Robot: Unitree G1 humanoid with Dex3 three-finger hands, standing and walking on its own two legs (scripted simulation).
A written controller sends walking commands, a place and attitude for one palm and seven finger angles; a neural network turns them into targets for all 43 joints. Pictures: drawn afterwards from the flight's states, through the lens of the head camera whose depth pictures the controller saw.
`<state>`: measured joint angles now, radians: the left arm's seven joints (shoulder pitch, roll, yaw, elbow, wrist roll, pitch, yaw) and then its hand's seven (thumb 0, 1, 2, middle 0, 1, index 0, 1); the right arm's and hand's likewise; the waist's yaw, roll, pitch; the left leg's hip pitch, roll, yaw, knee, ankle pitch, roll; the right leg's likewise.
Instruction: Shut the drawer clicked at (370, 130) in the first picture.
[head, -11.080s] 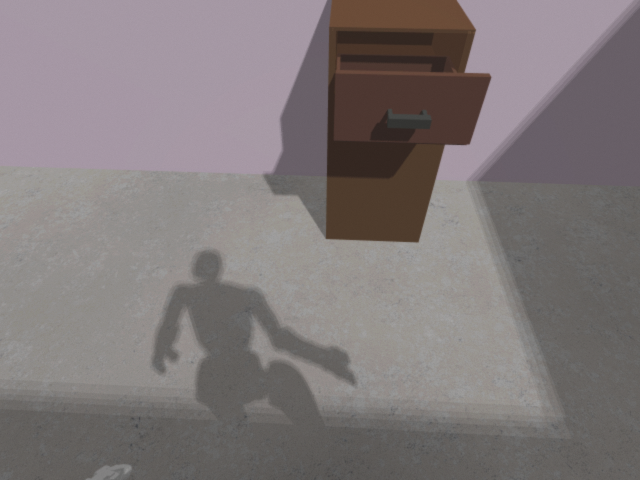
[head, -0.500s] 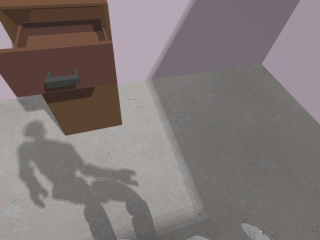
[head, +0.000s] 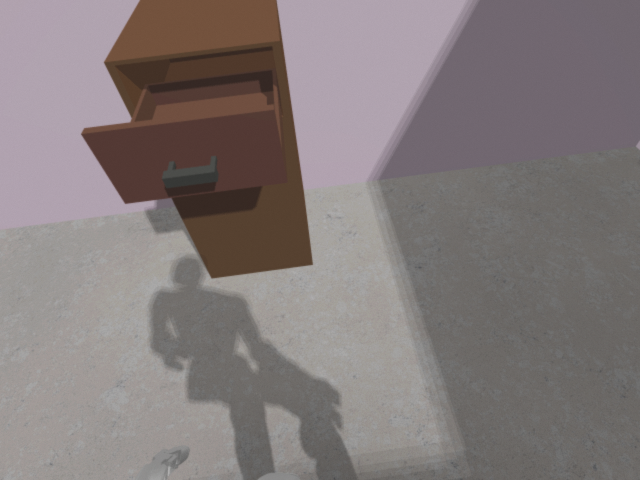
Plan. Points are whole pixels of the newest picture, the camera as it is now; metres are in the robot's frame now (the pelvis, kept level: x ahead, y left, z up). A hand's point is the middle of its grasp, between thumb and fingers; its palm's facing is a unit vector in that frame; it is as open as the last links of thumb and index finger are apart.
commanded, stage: turn to face it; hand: left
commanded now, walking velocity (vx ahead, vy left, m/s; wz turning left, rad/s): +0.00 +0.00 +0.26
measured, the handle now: (191, 169) +0.67 +0.27 +0.00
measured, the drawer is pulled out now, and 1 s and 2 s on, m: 0.28 0.28 0.28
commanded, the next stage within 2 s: take the last steps up to it in 0.04 s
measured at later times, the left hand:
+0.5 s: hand out of the picture -0.09 +0.23 -0.18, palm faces +0.20 -0.96 -0.17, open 7.4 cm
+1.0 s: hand (199, 395) +0.29 +0.23 -0.18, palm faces +0.07 -0.98 -0.17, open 7.3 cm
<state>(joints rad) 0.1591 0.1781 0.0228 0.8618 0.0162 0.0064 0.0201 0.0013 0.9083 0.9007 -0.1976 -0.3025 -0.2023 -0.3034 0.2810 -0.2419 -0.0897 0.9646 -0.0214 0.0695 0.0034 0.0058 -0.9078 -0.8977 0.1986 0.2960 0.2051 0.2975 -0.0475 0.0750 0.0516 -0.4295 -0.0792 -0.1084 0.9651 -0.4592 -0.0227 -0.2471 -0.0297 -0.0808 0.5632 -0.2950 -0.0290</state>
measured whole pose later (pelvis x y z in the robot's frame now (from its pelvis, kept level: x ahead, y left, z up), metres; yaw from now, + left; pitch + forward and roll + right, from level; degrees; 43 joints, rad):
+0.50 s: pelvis +0.01 +0.06 +0.01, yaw +7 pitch -2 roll -2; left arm 0.44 0.21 0.05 1.11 0.03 0.04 0.00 0.01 0.91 0.90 -0.20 -0.30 -0.20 -0.30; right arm 0.24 -0.16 -0.04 0.99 -0.03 -0.03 0.00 0.00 -0.91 -0.90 0.20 0.30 0.20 0.30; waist 0.04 -0.03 -0.01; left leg -0.13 0.02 0.08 0.50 -0.35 0.05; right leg -0.36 -0.07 -0.10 0.90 -0.44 0.00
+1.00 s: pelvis +0.18 +0.05 -0.02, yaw +5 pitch -3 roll +0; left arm 0.12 0.17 0.04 0.99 0.02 -0.06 -0.02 0.00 0.91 0.90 -0.19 -0.30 -0.20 -0.30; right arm 0.57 -0.08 -0.02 1.21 -0.01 -0.04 -0.03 0.00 -0.91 -0.90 0.20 0.30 0.21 0.30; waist -0.05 -0.01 0.06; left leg 0.03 0.03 0.09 0.77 -0.52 0.02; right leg -0.42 -0.01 -0.14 0.64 -0.14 -0.10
